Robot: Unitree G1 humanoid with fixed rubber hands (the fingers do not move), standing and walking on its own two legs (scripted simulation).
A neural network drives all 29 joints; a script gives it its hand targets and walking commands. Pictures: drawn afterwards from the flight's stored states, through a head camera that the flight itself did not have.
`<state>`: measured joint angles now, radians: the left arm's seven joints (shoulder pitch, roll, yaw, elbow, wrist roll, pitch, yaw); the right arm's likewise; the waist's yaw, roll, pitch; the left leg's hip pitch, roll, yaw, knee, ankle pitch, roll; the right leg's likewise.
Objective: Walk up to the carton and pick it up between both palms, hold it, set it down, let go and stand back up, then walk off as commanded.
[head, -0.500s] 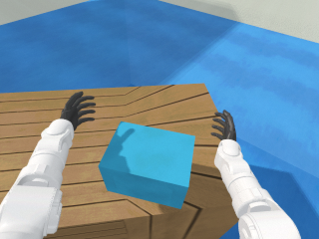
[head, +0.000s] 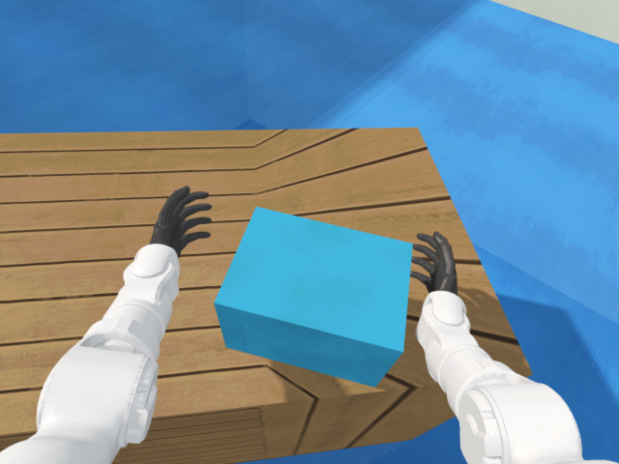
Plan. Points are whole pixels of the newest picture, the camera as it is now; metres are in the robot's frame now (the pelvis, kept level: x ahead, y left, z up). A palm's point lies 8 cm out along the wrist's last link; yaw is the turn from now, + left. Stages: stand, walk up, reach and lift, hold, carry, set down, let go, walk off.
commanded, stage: reach and lift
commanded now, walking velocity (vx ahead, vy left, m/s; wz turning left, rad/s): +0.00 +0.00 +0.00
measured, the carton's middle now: (315, 297) +0.36 -0.02 -0.04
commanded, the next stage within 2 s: none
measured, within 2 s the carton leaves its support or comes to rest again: neither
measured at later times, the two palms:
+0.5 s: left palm (188, 249) +0.43 +0.16 +0.00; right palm (431, 293) +0.35 -0.19 -0.02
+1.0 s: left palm (206, 250) +0.43 +0.13 +0.00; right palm (430, 289) +0.36 -0.19 -0.01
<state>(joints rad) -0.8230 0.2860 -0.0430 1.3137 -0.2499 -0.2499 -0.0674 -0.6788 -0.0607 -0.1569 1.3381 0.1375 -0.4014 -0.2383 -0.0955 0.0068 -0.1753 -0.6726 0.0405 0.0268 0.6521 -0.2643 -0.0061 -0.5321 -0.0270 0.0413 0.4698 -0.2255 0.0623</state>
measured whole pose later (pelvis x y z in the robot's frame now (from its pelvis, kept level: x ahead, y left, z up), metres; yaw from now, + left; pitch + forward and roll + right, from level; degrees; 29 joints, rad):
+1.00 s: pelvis -0.01 +0.01 -0.01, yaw -1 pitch +22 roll -5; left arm -0.89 0.17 -0.04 1.37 -0.17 -0.35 -0.02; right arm -0.76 -0.05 -0.27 1.39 0.13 -0.50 -0.22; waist -0.10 0.02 -0.20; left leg -0.83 0.04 0.02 0.71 -0.27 0.01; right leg -0.69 -0.02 0.04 0.52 -0.22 0.07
